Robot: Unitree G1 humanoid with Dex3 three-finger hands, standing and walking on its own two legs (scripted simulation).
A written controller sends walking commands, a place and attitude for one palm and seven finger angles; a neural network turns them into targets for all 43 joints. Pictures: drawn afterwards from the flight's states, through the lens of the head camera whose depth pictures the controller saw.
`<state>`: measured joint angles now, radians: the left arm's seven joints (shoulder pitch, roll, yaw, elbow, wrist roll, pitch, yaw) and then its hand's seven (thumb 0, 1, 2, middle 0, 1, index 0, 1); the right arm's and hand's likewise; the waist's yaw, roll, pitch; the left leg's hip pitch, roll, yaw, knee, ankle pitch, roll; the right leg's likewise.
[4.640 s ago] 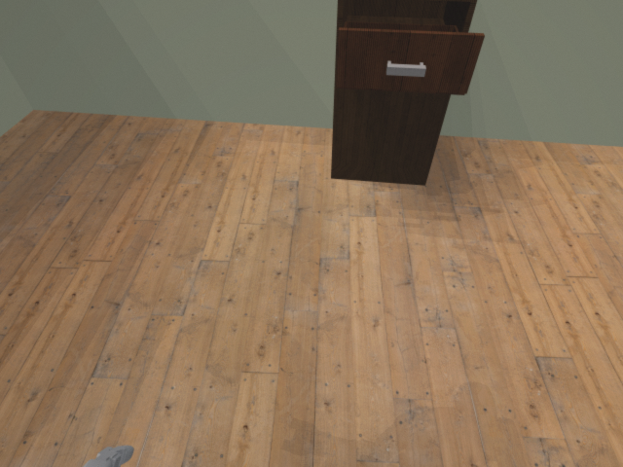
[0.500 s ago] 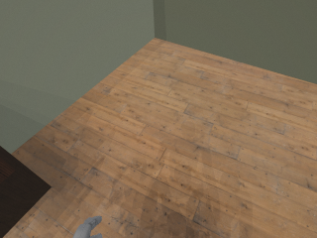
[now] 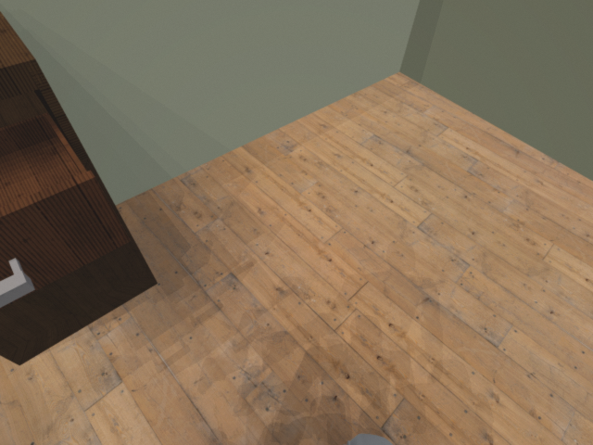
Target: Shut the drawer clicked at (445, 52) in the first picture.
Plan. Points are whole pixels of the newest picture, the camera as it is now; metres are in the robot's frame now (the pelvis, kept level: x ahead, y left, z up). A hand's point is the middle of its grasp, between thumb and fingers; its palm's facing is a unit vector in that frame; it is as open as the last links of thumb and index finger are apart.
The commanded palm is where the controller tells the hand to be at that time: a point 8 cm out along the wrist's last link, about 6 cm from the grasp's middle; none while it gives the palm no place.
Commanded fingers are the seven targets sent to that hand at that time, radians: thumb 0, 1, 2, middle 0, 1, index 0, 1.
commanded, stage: turn to face it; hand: left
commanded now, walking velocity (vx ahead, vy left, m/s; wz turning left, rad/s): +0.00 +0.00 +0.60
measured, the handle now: out of the picture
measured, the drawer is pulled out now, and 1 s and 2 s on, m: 0.30 0.30 0.30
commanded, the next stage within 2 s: take the last steps up to it in 1.06 s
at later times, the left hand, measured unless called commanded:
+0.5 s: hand out of the picture -0.03 +0.14 -0.15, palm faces +0.35 -0.90 -0.27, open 7.3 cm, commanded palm none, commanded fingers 0.00 0.90 0.90 -0.20 -0.30 -0.20 -0.30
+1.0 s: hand out of the picture -0.07 +0.18 -0.16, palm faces +0.55 -0.78 -0.28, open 7.3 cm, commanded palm none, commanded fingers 0.00 0.90 0.90 -0.20 -0.30 -0.20 -0.30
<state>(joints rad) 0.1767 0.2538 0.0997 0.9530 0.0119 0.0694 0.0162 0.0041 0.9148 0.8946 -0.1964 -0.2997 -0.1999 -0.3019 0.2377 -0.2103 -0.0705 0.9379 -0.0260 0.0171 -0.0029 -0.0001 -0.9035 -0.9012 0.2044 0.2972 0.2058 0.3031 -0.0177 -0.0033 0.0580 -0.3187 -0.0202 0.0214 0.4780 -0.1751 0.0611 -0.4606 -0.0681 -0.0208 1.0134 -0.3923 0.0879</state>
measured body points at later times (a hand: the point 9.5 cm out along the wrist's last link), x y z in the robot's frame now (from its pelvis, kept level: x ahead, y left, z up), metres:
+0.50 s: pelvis -0.03 -0.06 +0.00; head +0.02 -0.07 +0.45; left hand -0.05 +0.19 -0.13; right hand +0.13 -0.29 -0.15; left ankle -0.09 +0.08 -0.68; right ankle -0.01 -0.16 -0.74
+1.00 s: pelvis -0.04 -0.05 +0.00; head +0.00 -0.04 +0.44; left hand -0.10 +0.22 -0.13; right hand +0.17 -0.21 -0.15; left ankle -0.11 +0.05 -0.74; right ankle +0.04 -0.15 -0.72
